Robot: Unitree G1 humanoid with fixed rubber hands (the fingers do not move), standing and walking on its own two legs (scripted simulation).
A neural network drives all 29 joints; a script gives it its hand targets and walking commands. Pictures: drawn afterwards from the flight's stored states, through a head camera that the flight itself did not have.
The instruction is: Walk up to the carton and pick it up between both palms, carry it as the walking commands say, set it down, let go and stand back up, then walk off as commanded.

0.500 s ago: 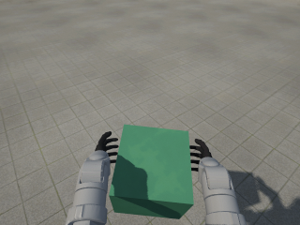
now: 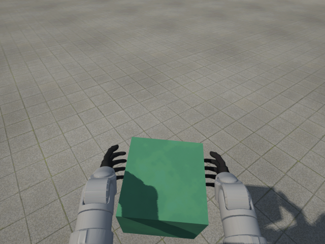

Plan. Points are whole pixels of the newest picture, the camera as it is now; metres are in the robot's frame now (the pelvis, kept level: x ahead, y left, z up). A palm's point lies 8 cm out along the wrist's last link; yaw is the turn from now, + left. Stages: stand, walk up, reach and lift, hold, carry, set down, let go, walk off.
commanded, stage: hold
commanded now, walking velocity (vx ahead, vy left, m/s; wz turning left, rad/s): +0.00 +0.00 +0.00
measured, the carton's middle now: (162, 188) +0.29 +0.01 -0.04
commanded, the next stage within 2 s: carry in 0.32 s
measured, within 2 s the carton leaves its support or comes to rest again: neither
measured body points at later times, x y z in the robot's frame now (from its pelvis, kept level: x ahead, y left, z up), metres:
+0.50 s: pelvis +0.01 +0.02 +0.00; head -0.04 +0.03 +0.44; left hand +0.31 +0.17 +0.06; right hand +0.30 -0.12 +0.05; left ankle +0.03 +0.14 -0.74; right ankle +0.02 -0.12 -0.74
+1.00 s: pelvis +0.19 +0.09 +0.01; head +0.17 +0.07 +0.46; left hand +0.46 +0.23 +0.10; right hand +0.46 -0.06 +0.09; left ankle +0.23 +0.24 -0.69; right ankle +0.11 -0.03 -0.74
